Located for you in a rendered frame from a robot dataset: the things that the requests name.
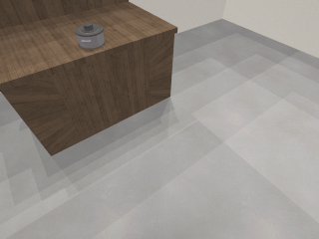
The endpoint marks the pot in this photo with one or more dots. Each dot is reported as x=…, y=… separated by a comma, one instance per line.
x=91, y=42

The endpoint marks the table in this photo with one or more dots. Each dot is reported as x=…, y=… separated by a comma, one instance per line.
x=66, y=93

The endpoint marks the lid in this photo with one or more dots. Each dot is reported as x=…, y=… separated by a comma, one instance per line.
x=82, y=32

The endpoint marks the knob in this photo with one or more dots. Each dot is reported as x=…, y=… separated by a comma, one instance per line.
x=88, y=26

